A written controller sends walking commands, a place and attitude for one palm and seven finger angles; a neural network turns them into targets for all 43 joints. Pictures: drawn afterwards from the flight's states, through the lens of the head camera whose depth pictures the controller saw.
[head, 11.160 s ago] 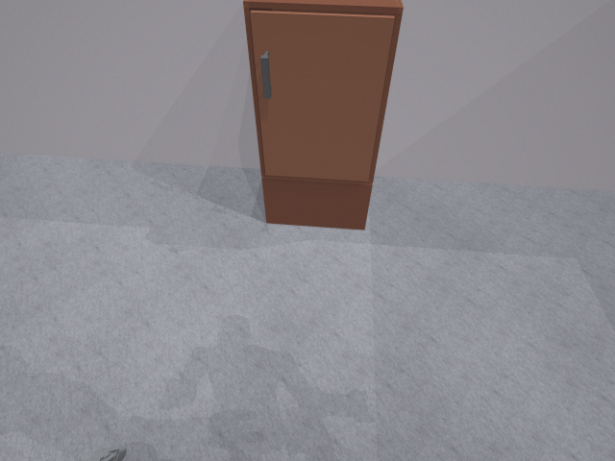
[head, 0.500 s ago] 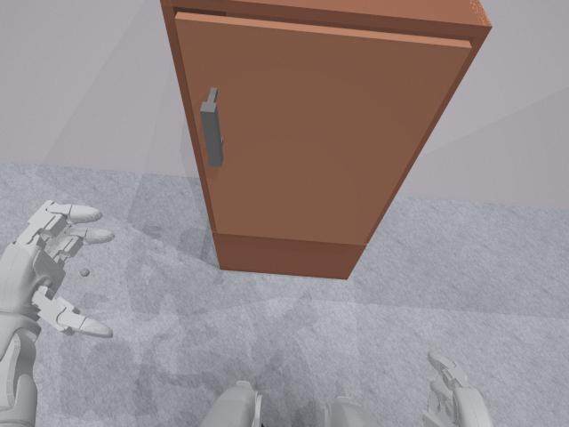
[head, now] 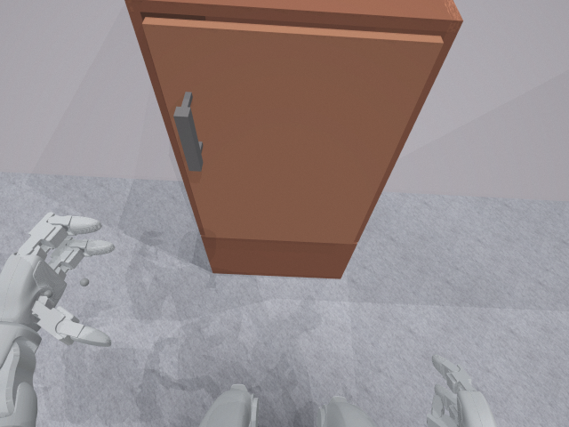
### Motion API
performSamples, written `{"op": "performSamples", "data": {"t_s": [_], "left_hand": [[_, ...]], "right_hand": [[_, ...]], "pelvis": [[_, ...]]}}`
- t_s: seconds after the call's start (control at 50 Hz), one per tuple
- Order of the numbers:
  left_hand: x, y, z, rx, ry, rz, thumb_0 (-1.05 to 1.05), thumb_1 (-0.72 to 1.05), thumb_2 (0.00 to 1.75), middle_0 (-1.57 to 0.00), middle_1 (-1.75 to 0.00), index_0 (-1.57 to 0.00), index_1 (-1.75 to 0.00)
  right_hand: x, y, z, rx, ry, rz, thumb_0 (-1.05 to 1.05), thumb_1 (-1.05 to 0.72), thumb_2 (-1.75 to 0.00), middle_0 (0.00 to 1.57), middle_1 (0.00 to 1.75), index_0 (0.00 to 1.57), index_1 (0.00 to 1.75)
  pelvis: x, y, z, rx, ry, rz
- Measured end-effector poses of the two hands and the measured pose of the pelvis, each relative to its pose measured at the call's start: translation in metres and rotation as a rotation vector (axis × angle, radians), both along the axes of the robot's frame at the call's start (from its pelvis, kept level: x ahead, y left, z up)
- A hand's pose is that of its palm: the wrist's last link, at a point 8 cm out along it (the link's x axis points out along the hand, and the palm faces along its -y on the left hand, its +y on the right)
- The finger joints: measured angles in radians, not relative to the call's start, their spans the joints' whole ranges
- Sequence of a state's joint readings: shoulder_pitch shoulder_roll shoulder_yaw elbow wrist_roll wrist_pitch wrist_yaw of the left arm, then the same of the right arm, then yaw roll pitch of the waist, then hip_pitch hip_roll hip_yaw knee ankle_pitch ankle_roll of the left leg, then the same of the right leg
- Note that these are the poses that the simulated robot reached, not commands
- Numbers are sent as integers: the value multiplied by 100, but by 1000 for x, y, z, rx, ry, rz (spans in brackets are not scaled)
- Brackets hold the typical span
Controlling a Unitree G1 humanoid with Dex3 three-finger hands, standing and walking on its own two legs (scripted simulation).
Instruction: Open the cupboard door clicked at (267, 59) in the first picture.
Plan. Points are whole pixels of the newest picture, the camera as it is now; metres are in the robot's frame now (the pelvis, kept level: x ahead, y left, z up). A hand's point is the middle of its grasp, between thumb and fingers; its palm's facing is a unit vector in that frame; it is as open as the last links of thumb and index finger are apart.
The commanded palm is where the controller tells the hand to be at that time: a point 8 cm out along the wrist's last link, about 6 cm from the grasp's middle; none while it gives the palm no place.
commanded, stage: move the hooked fingers beside the handle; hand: left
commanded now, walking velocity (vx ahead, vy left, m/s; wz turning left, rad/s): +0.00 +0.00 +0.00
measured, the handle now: (192, 132) +0.56 +0.19 +0.03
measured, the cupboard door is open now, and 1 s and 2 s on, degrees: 0 0 0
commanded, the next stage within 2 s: none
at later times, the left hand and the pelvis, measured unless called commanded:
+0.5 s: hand (106, 237) +0.34 +0.26 +0.05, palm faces +0.00 -1.00 -0.04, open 14.0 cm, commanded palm +0.32 +0.31 +0.04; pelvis +0.00 -0.01 -0.01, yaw -1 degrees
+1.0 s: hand (120, 197) +0.42 +0.27 +0.04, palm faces +0.02 -1.00 -0.02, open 14.0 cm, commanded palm +0.40 +0.31 +0.04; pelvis +0.00 +0.01 -0.01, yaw -2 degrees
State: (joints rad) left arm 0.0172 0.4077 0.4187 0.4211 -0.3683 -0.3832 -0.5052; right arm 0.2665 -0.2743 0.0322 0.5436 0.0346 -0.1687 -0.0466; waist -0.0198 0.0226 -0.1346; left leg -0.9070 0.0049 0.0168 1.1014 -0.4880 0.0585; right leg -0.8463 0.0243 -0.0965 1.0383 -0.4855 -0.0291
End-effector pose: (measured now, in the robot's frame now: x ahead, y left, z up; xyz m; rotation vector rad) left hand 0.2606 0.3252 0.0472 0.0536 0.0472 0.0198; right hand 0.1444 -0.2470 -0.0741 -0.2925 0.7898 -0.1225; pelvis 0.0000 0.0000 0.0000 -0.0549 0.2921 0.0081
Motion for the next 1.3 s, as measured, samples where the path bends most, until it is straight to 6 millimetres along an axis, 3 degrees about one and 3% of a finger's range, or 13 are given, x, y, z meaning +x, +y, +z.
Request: {"op": "performSamples", "data": {"t_s": [0.18, 0.32, 0.48, 0.7, 0.98, 1.3], "left_hand": [[5, -3, 1, 0, -19, 22, -2, -50, 30, -30, -120, -30, -120], [30, 0, -5, -16, -18, 16, -2, -50, 30, -30, -120, -30, -120], [60, -9, 3, -14, -30, -21, -2, -50, 30, -30, -120, -30, -120], [81, -1, -5, -15, -20, 16, -2, -50, 30, -30, -120, -30, -120], [132, -2, -9, -32, -15, 1, -2, -50, 30, -30, -120, -30, -120], [173, -6, -13, -42, -9, 9, -2, -50, 30, -30, -120, -30, -120]], "right_hand": [[9, -3, -4, 6, -14, 16, 2, -91, -90, 21, 30, 21, 30], [3, -10, -12, -16, 19, 3, 1, -91, -90, 21, 30, 21, 30], [-16, -14, -13, -17, 72, -47, 2, -91, -90, 21, 30, 21, 30], [-44, -15, -18, -32, 172, -84, 1, -91, -90, 21, 30, 21, 30], [-70, -9, -25, -50, 270, -125, 1, -91, -90, 21, 30, 21, 30], [-108, -6, -32, -55, 430, -176, 1, -91, -90, 21, 30, 21, 30]], "pelvis": [[1, -6, -3, 4, 4, 2], [-1, -8, -8, 1, 14, 2], [1, -5, -5, 6, 28, -11], [2, 1, -6, 2, 45, -17], [-1, 11, -10, -10, 74, -22], [-1, 15, -15, -19, 109, -26]]}}
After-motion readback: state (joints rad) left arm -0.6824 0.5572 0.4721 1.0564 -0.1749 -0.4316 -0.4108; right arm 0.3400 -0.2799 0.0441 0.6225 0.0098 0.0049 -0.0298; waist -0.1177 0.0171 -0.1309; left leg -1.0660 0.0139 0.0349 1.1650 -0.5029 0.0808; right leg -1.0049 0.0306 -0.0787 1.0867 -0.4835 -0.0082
